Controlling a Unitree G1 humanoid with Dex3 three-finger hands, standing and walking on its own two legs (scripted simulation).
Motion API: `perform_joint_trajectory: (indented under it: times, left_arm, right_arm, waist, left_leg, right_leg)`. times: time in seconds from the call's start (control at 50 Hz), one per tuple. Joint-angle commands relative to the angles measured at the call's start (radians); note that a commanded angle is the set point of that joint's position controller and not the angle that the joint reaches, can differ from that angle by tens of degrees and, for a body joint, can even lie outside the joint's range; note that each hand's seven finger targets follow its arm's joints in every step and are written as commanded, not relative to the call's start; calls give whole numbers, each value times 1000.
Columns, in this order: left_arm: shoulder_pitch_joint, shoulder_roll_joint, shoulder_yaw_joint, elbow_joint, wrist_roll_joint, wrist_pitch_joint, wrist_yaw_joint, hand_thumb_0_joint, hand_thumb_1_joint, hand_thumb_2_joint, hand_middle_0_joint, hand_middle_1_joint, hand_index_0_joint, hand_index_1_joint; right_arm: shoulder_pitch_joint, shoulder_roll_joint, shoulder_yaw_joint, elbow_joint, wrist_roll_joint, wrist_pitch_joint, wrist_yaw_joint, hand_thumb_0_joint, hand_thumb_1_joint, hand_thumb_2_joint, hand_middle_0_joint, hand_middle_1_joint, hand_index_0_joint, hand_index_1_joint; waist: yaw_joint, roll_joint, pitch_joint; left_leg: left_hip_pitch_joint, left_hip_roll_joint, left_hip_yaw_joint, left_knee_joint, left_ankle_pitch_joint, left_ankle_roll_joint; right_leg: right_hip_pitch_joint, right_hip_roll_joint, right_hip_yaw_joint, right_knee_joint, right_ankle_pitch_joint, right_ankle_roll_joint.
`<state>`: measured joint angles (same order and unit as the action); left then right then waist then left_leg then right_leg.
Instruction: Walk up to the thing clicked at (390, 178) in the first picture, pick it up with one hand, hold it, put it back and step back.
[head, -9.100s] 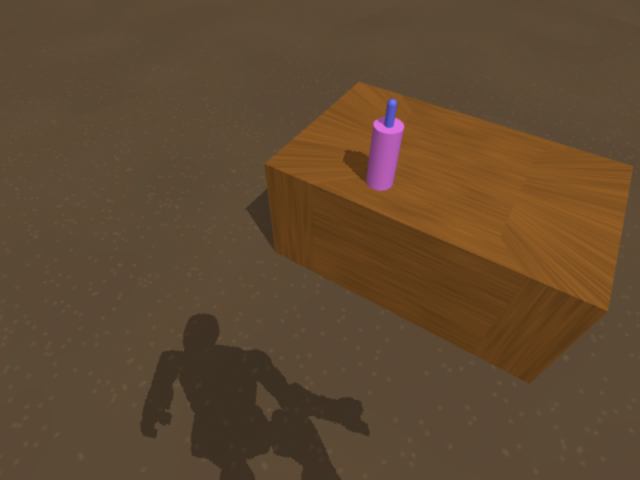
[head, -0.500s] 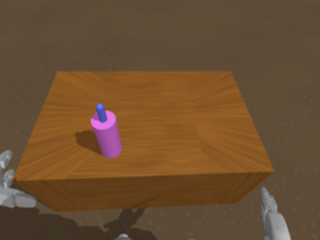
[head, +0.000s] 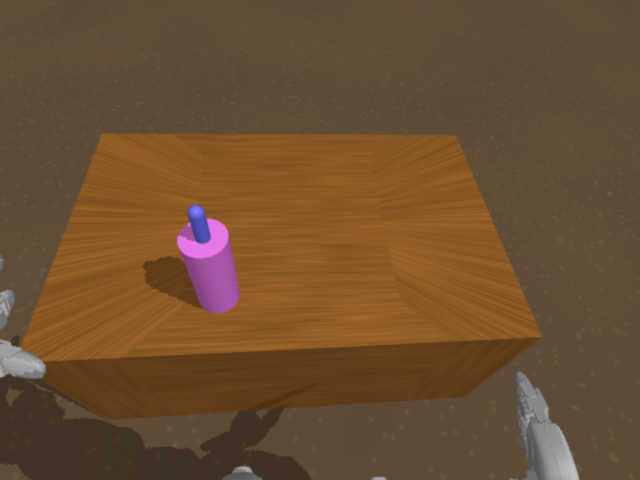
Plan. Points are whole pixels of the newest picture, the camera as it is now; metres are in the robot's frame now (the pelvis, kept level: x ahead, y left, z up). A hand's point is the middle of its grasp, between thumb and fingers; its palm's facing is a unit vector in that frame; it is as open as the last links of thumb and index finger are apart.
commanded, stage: go down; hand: left
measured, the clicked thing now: (208, 258) +0.50 +0.18 -0.14
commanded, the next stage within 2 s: approach in 0.52 s
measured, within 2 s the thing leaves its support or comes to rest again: neither
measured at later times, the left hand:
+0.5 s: hand (7, 275) +0.36 +0.36 +0.05, palm faces +0.18 -0.98 -0.08, open 17.7 cm
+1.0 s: hand (83, 280) +0.40 +0.32 -0.03, palm faces +0.15 -0.99 +0.09, open 17.7 cm
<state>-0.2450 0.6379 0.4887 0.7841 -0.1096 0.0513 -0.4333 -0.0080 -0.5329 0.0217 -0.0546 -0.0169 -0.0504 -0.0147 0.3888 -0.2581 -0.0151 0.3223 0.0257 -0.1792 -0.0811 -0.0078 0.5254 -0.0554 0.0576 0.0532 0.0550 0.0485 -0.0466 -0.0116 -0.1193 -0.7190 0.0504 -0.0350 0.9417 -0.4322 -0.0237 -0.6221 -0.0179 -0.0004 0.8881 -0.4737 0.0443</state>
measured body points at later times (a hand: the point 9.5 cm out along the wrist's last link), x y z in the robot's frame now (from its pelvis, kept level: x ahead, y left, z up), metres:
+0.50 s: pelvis -0.01 +0.00 +0.00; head +0.07 +0.03 +0.44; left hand +0.34 +0.41 +0.06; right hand +0.14 -0.26 -0.04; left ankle +0.02 +0.13 -0.69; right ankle -0.02 -0.15 -0.69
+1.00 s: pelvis -0.02 +0.01 -0.04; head +0.10 +0.06 +0.39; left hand +0.38 +0.37 -0.03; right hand +0.15 -0.26 -0.05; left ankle +0.02 +0.13 -0.69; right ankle -0.02 -0.15 -0.69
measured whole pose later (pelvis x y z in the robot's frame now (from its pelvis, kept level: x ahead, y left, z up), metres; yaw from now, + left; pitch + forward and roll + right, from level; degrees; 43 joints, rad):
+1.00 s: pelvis -0.02 +0.01 -0.04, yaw -1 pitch +21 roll -4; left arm -0.56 0.68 0.62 1.15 -0.22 -0.39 -0.51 -0.01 -0.60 0.02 -0.05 -0.04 -0.05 -0.04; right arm 0.32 -0.27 0.00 0.22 -0.02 -0.20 -0.01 -0.01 0.53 -0.05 0.06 0.05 0.06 0.05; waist -0.16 -0.05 -0.13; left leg -1.05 0.07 -0.06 1.16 -0.48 -0.02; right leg -0.94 0.00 -0.01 1.09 -0.52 0.05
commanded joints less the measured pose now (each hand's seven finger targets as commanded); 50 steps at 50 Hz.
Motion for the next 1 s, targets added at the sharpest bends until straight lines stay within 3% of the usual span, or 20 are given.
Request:
perform_joint_trajectory:
  times: [0.0, 0.04, 0.12, 0.22, 0.28, 0.44, 0.46, 0.5, 0.56, 0.6, 0.62, 0.68, 0.74, 0.8, 0.82, 0.84, 0.88, 0.9, 0.92, 0.98]
  left_arm:
    - [-316, 413, 120, -171, -34, -104, 0, 0, -558, 21, -48, -19, -49, -19]
    - [-328, 401, 109, -124, -36, -115, -7, 0, -568, 18, -49, -20, -52, -19]
    - [-356, 404, 104, -23, -44, -135, -31, 0, -577, 15, -46, -19, -51, -17]
    - [-442, 454, 113, 7, -45, -166, -60, 0, -601, 17, -48, -22, -52, -21]
    - [-461, 509, 144, 33, -46, -187, -66, 0, -599, 19, -43, -23, -52, -19]
    - [-475, 535, 161, 48, -44, -211, -79, 0, -590, 29, -46, -20, -47, -24]
    - [-484, 541, 162, 52, -42, -214, -79, 0, -597, 26, -48, -25, -50, -27]
    - [-474, 522, 155, 51, -46, -214, -84, 0, -586, 27, -49, -19, -47, -24]
    - [-469, 525, 163, 52, -48, -211, -90, 0, -611, 15, -53, -19, -50, -24]
    - [-477, 522, 161, 46, -47, -210, -90, 0, -579, 56, -69, -47, -45, -73]
    - [-500, 546, 173, 33, -48, -214, -86, 0, -608, 0, -78, -27, -69, -36]
    - [-503, 465, 146, 82, -65, -232, -89, 0, -590, 0, -64, -13, -59, -19]
    - [-510, 405, 141, 152, -92, -288, -92, 0, -573, 0, -60, -23, -53, -31]
    - [-571, 325, 122, 132, -119, -364, -101, 0, -611, 0, -60, -30, -61, -33]
    - [-515, 287, 115, 234, -125, -381, -102, 0, -610, 0, -59, -34, -60, -37]
    - [-524, 267, 115, 224, -138, -412, -100, 0, -611, 15, -52, -46, -57, -47]
    - [-594, 335, 160, 159, -146, -474, -95, 0, -611, 22, -45, -55, -55, -52]
    - [-572, 317, 156, 211, -142, -492, -91, 0, -611, 25, -44, -56, -52, -54]
    - [-611, 306, 149, 162, -145, -520, -85, 0, -611, 31, -46, -62, -54, -61]
    - [-580, 377, 214, 247, -127, -580, -43, 0, -611, 49, -48, -75, -52, -78]
  right_arm:
    - [22, -166, -98, -107, 1, -50, -10, 0, 540, -51, 50, 50, 50, 50]
    - [-20, -171, -100, -165, 5, -54, -12, 0, 540, -51, 50, 50, 50, 50]
    - [-20, -145, -64, -137, 6, -52, -6, 0, 542, -49, 50, 50, 50, 50]
    - [-40, -146, -46, -175, 1, -54, -6, 0, 543, -50, 50, 50, 50, 50]
    - [-30, -173, -67, -175, -1, -53, -9, 0, 547, -48, 50, 50, 50, 50]
    - [-45, -149, -38, -169, -5, -49, -4, 0, 547, -50, 50, 50, 50, 50]
    - [-21, -171, -64, -149, -7, -44, -6, 0, 542, -51, 50, 50, 50, 50]
    - [-54, -140, -23, -176, -7, -46, 1, 0, 542, -51, 50, 50, 50, 50]
    - [-38, -166, -50, -175, -9, -43, -3, 0, 538, -53, 50, 50, 50, 50]
    - [-17, -165, -51, -157, -10, -41, -1, 0, 530, -50, 49, 49, 49, 49]
    - [-24, -187, -69, -181, -11, -42, -3, 0, 537, -47, 49, 51, 50, 51]
    - [-5, -145, -36, -135, -12, -43, 9, 0, 533, -47, 49, 51, 50, 51]
    - [-44, -180, -75, -167, -15, -53, 19, 0, 542, -45, 49, 51, 50, 51]
    - [-18, -151, -50, -184, -20, -60, 36, 0, 546, -43, 49, 50, 50, 51]
    - [-23, -156, -56, -200, -20, -60, 38, 0, 552, -42, 49, 50, 50, 50]
    - [-52, -165, -60, -226, -23, -67, 43, 0, 558, -40, 49, 50, 50, 50]
    - [-22, -205, -102, -221, -33, -69, 48, 0, 558, -39, 49, 50, 50, 50]
    - [-8, -215, -117, -232, -38, -68, 49, 0, 554, -40, 49, 50, 50, 50]
    - [-8, -207, -119, -248, -43, -65, 53, 0, 555, -40, 49, 50, 49, 50]
    - [-15, -225, -142, -286, -54, -61, 58, 0, 552, -41, 49, 50, 49, 50]
  waist:
    - [12, 206, -266]
    - [-5, 144, -268]
    - [-1, 131, -209]
    - [-9, 129, -250]
    - [-15, 139, -289]
    - [-10, 174, -309]
    - [-17, 191, -315]
    - [-2, 199, -337]
    - [-21, 203, -369]
    - [-21, 215, -367]
    - [-26, 202, -375]
    - [-42, 177, -286]
    - [-74, 118, -258]
    - [-91, 147, -317]
    - [-109, 97, -277]
    - [-105, 75, -284]
    - [-110, 166, -387]
    - [-129, 152, -366]
    - [-130, 173, -387]
    - [-142, 148, -385]
  left_leg:
    - [334, -7, -8, -140, 405, 21]
    - [312, -18, 7, -136, 354, 32]
    - [251, -30, 21, -150, 263, 36]
    - [244, -34, 23, -135, 250, 41]
    - [250, -36, 23, -124, 260, 40]
    - [251, -35, 27, -107, 281, 38]
    - [264, -28, 20, -109, 287, 33]
    - [273, -28, 23, -99, 351, 33]
    - [308, -19, 16, -82, 439, 33]
    - [320, -14, 11, -83, 453, 30]
    - [321, -10, 6, -79, 462, 30]
    - [253, -11, 9, -77, 386, 34]
    - [181, -8, 1, -55, 289, 40]
    - [184, 1, -5, -10, 315, 35]
    - [146, 0, -7, 7, 303, 38]
    - [126, 1, -14, 25, 312, 37]
    - [158, 7, -25, 69, 369, 29]
    - [142, 11, -31, 84, 354, 28]
    - [128, 7, -29, 104, 339, 24]
    - [35, -4, -24, 167, 310, 31]
  right_leg:
    - [-26, 35, -49, -97, 281, -51]
    - [-8, 31, -40, -111, 286, -46]
    - [-10, 28, -32, -127, 238, -47]
    - [-14, 24, -23, -129, 242, -42]
    - [-4, 24, -19, -122, 254, -41]
    - [-26, 26, -19, -116, 263, -43]
    - [-39, 29, -24, -110, 257, -46]
    - [-21, 29, -25, -105, 302, -46]
    - [-22, 33, -29, -91, 358, -43]
    - [-44, 36, -34, -89, 348, -46]
    - [-41, 38, -37, -87, 349, -46]
    - [-96, 42, -39, -78, 301, -47]
    - [-158, 46, -43, -52, 233, -47]
    - [-212, 48, -48, -3, 247, -52]
    - [-234, 49, -50, 7, 244, -50]
    - [-245, 51, -52, 26, 247, -51]
    - [-286, 51, -52, 69, 258, -56]
    - [-327, 53, -55, 80, 239, -58]
    - [-340, 51, -52, 94, 240, -59]
    - [-369, 50, -45, 138, 240, -59]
